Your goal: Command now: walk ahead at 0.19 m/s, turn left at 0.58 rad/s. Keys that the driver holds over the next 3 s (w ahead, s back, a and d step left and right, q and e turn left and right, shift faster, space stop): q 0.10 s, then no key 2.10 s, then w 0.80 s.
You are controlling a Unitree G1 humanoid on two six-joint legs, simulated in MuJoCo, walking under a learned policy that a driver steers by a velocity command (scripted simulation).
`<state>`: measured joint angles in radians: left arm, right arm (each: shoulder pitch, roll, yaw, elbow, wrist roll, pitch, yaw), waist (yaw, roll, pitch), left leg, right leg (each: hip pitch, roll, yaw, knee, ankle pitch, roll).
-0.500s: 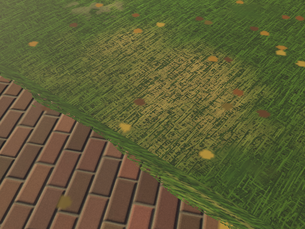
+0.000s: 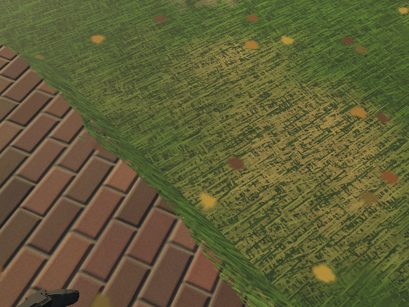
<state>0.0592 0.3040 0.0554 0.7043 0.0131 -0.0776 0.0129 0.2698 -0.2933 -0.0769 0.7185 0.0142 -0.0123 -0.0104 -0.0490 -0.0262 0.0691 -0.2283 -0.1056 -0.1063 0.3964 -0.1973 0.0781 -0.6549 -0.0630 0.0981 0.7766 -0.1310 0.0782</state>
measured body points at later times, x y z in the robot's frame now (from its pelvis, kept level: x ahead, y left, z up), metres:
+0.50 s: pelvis +0.11 -0.03 -0.01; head +0.13 -0.02 +0.44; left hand +0.20 +0.24 -0.13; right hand +0.28 -0.27 -0.12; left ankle +0.09 +0.10 -0.75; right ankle +0.20 -0.13 -0.74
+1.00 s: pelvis +0.14 +0.00 -0.01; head +0.15 +0.00 +0.44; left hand +0.19 +0.27 -0.14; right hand +0.27 -0.24 -0.14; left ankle +0.09 +0.10 -0.74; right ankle +0.20 -0.13 -0.74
